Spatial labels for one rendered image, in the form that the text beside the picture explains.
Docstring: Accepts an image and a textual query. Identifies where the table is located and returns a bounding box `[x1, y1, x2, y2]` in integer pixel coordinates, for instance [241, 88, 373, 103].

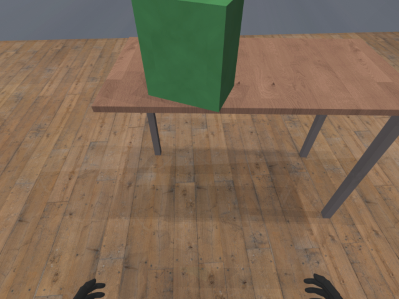
[91, 37, 399, 219]

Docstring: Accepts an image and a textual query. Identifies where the robot right hand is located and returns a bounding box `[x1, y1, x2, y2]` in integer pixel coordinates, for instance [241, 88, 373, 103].
[304, 273, 343, 299]

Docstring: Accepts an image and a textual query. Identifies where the robot left hand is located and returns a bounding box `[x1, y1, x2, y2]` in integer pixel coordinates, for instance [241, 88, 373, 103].
[73, 279, 105, 299]

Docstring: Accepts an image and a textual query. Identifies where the carton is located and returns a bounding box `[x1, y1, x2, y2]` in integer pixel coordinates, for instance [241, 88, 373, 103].
[132, 0, 244, 112]

